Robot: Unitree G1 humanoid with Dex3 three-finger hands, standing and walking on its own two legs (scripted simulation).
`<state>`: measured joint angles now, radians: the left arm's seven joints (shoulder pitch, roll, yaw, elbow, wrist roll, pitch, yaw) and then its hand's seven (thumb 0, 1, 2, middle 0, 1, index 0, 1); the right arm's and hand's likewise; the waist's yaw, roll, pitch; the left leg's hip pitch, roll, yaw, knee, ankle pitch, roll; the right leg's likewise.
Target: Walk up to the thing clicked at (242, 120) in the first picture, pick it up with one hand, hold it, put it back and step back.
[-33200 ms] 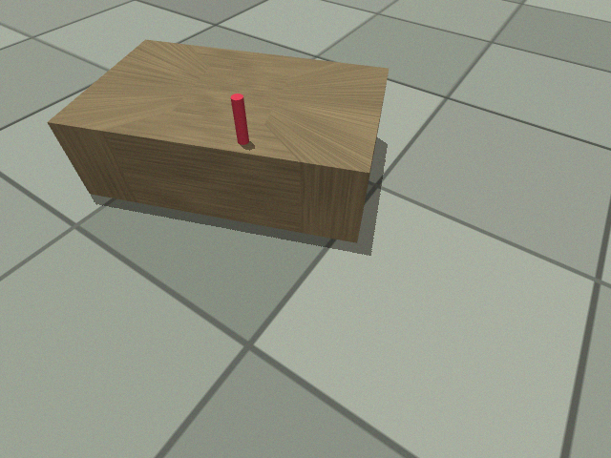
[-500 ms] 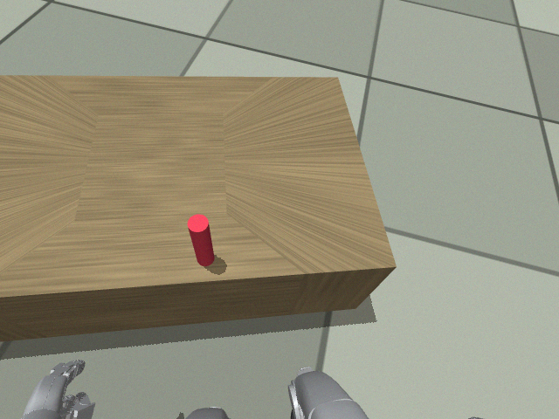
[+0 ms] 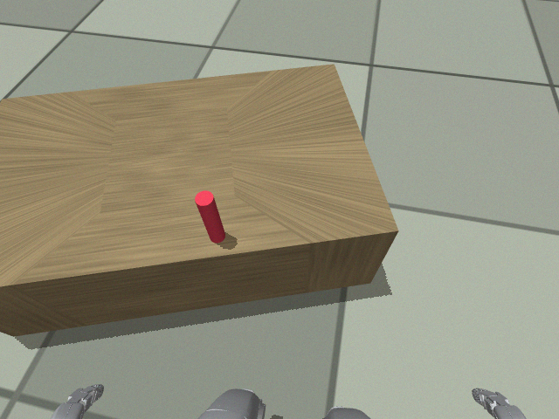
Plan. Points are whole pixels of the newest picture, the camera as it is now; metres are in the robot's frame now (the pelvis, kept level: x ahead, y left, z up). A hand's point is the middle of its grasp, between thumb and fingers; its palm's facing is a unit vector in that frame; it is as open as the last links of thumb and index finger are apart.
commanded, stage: step back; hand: left
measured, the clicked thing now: (211, 218) +0.57 +0.20 -0.28
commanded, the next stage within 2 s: none
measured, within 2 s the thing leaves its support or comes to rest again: neither
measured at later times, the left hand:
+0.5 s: hand out of the picture -0.05 +0.24 -0.16, palm faces -0.04 -0.91 -0.40, open 7.4 cm
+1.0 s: hand out of the picture -0.19 +0.23 -0.15, palm faces +0.03 -0.92 -0.38, open 7.4 cm
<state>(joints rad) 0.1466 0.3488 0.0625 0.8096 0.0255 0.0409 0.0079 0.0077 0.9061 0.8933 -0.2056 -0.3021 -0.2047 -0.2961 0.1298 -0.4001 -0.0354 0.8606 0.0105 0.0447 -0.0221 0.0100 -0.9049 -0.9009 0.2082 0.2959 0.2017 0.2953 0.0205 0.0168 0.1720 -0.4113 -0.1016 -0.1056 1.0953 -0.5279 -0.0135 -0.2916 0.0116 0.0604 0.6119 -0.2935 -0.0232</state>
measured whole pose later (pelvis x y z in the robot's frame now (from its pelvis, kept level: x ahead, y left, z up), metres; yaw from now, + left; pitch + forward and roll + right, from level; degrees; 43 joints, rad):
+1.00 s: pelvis -0.29 -0.05 +0.00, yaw +1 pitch -2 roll -1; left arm 0.13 0.40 0.07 0.82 0.01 0.06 0.02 0.01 0.91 0.89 -0.20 -0.30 -0.20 -0.30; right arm 0.16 -0.36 -0.03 0.85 -0.03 0.04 0.00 0.01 -0.90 -0.90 0.21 0.30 0.20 0.30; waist 0.01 -0.02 0.18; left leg -0.32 0.01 -0.02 0.61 -0.25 0.02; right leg -0.45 0.10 0.12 1.16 -0.53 0.00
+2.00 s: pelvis -0.48 -0.05 +0.00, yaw +3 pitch -2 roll +1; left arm 0.22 0.36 0.04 1.02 0.02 -0.01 -0.02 0.01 0.91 0.89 -0.20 -0.30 -0.20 -0.30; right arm 0.19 -0.36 -0.05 1.01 -0.04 -0.01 0.02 0.01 -0.91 -0.90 0.21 0.30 0.20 0.30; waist 0.03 -0.01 0.05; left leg -0.23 -0.01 0.00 0.58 -0.30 0.01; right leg -0.28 -0.01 0.03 0.64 -0.37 -0.01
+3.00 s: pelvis -0.47 -0.06 +0.02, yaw +3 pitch -3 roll +0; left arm 0.10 0.35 0.00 1.16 0.00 -0.02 -0.01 0.01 0.91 0.89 -0.20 -0.30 -0.20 -0.30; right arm 0.10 -0.34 -0.01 1.15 -0.01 -0.01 0.01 0.01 -0.91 -0.90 0.21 0.30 0.20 0.30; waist 0.00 0.01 0.06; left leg -0.10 0.01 0.00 0.31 -0.17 -0.01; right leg -0.13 0.00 0.02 0.33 -0.15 0.00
